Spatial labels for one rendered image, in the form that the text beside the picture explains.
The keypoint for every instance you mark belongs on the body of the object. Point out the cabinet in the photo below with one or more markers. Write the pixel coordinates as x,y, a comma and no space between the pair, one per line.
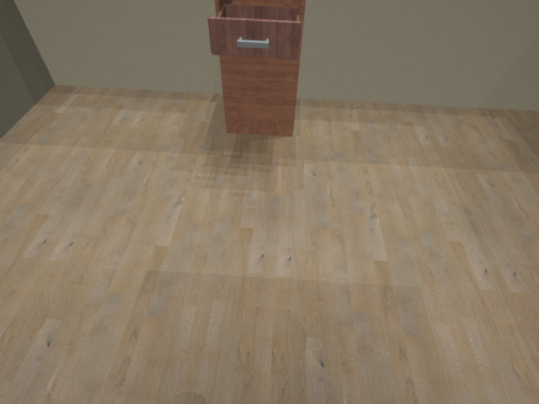
259,93

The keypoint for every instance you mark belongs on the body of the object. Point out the drawer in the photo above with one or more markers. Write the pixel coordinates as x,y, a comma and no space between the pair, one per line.
280,25

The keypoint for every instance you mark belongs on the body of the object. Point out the handle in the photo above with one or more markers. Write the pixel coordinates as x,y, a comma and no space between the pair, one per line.
253,43

